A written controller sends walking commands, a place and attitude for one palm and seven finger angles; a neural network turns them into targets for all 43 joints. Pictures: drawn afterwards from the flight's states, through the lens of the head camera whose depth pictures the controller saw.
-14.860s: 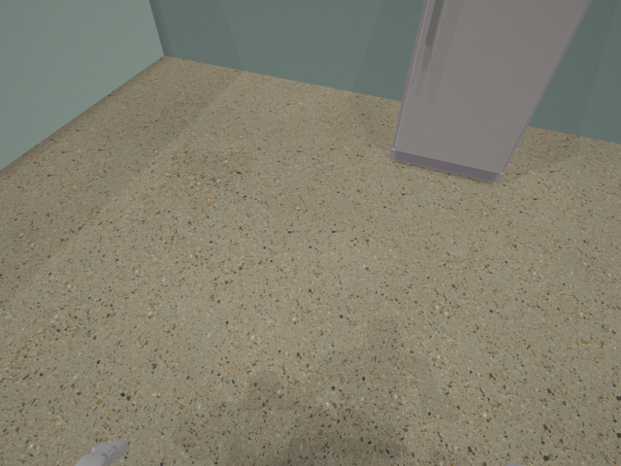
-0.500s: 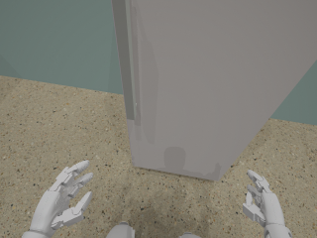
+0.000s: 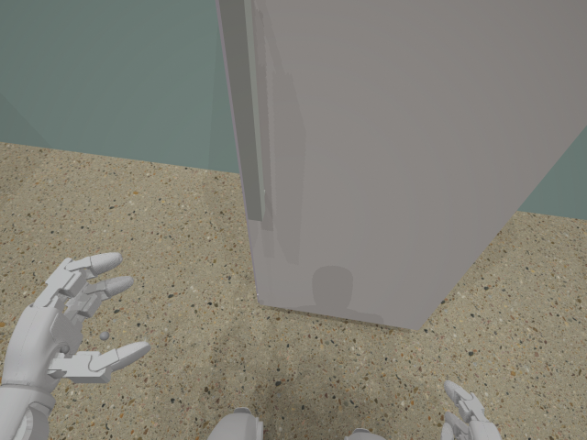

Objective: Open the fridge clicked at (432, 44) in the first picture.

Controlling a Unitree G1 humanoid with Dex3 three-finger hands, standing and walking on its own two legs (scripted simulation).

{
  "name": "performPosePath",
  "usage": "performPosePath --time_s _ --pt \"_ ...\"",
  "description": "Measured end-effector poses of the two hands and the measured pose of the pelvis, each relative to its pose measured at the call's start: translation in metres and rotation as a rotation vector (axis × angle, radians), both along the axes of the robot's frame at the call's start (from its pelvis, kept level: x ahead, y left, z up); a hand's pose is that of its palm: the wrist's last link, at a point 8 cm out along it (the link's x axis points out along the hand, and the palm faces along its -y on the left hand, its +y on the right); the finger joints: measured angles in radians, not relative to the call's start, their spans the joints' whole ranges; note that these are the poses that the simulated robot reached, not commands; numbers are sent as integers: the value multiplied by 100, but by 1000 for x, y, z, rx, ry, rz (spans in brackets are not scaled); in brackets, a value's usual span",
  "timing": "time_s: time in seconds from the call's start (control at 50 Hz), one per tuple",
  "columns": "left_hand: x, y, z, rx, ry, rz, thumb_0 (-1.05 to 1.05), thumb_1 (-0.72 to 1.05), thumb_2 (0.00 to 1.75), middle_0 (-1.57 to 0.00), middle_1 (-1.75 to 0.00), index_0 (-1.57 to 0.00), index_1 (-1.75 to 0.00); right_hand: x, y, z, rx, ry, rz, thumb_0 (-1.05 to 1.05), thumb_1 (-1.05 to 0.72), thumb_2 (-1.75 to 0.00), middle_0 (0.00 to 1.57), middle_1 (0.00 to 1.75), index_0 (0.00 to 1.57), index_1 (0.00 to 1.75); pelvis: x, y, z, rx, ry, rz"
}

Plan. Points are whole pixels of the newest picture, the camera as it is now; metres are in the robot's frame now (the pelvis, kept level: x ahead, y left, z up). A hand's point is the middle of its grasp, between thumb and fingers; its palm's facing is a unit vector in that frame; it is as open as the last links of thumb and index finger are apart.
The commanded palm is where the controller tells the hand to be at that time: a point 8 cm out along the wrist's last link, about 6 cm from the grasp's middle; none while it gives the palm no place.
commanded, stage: raise the hand to about handle height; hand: left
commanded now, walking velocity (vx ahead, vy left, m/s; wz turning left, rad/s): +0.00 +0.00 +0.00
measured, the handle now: (251, 115) +0.54 +0.10 +0.14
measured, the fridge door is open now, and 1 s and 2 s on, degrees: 0 0 0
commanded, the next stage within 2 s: move the hooked fingers beside the handle in 1.20 s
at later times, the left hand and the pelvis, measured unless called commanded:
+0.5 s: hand (80, 298) +0.26 +0.26 +0.09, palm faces -0.07 -1.00 -0.06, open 13.8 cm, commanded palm +0.24 +0.32 +0.11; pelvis +0.01 +0.01 +0.02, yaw +1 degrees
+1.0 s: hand (80, 267) +0.29 +0.27 +0.11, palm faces -0.07 -1.00 -0.04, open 14.0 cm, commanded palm +0.26 +0.32 +0.12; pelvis +0.02 +0.00 +0.03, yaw +0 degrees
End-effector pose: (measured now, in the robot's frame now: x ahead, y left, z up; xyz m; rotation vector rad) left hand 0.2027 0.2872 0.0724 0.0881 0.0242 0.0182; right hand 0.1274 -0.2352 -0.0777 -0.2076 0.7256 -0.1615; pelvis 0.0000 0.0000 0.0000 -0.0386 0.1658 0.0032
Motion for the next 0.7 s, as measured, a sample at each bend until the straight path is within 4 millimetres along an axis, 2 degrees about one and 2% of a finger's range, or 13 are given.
performPosePath --time_s 0.04,0.14,0.2,0.3,0.4,0.48,0.62,0.7 --pt "0 4 -4 8 11 -19 0 1 52 -26 -87 -26 -87 3 -5 1 -26 4 16 1 -90 -90 21 30 20 30 0 2 -1 -4 2 8" --pt "11 -2 -17 -24 77 -136 0 -11 47 -26 -95 -27 -95 19 -13 15 -79 -44 24 1 -90 -90 21 30 20 30 2 7 1 -9 -1 9" --pt "20 1 -6 -20 39 -150 0 -18 44 -27 -99 -27 -99 32 -12 28 -91 -98 25 1 -90 -90 21 30 20 30 6 8 5 -10 -11 4" --pt "29 19 24 -14 -63 -76 -1 -30 39 -28 -107 -29 -107 52 -1 44 -71 -166 47 1 -90 -90 20 30 20 30 12 8 11 -12 -32 8" --pt "34 31 23 -22 22 -65 -1 -40 34 -29 -113 -29 -113 64 11 47 -37 -182 83 1 -90 -90 21 30 20 30 14 10 16 -12 -40 13" --pt "37 32 21 -26 72 -85 -1 -45 32 -29 -117 -29 -117 64 16 46 -29 -166 99 1 -90 -90 21 30 20 30 15 9 18 -9 -44 12" --pt "50 43 46 -15 -39 -62 -1 -49 31 -30 -119 -30 -119 54 12 40 -36 -107 92 1 -90 -90 21 30 20 30 16 5 22 -7 -58 14" --pt "59 49 51 -21 -9 -67 -1 -49 30 -30 -119 -30 -119 46 4 38 -39 -82 71 1 -90 -90 21 30 20 30 17 4 25 -4 -61 15"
